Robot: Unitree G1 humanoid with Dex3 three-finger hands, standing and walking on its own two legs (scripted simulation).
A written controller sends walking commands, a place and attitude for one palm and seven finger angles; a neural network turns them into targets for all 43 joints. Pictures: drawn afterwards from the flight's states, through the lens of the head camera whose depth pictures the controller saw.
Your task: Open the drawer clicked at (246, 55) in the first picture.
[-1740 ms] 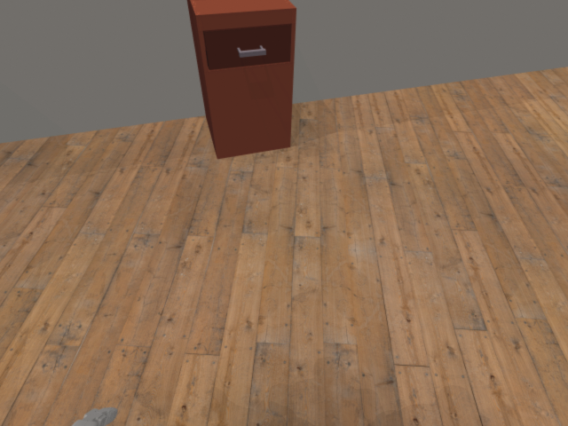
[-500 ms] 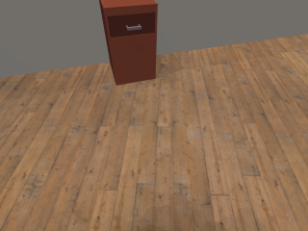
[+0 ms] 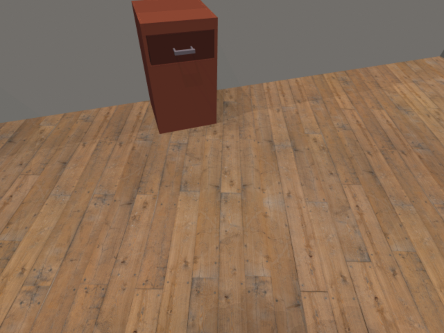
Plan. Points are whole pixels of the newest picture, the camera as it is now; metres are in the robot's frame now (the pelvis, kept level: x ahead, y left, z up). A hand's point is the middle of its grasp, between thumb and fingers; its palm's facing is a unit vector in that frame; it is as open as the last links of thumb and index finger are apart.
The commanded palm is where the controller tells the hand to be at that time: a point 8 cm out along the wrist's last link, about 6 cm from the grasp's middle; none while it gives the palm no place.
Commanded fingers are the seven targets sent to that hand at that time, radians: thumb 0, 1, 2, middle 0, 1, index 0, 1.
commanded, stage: walk to a spot facing it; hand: left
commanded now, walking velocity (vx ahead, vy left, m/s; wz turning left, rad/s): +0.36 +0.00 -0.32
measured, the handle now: (183, 50) +1.60 +0.34 -0.17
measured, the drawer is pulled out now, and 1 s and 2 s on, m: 0.00 0.00 0.00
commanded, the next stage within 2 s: turn to face it in 1.90 s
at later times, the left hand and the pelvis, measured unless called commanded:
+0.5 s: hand out of the picture +0.10 +0.12 -0.17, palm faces -0.06 -0.99 -0.15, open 7.4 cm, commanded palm none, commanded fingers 0.00 0.90 0.90 -0.20 -0.30 -0.20 -0.30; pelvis +0.17 -0.04 +0.00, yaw -8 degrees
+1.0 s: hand (188, 193) +0.54 +0.14 -0.17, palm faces -0.21 -0.97 -0.15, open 7.4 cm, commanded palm none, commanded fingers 0.00 0.90 0.90 -0.20 -0.30 -0.20 -0.30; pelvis +0.42 -0.01 +0.00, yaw -14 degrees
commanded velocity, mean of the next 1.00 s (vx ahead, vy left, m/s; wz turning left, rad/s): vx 0.37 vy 0.00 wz -0.18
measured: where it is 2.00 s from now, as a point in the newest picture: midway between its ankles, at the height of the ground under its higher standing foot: (259, 219)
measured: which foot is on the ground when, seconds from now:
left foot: down 0.00-0.20, up 0.22-0.62, down 0.64-1.00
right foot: down 0.00-0.64, up 0.66-1.00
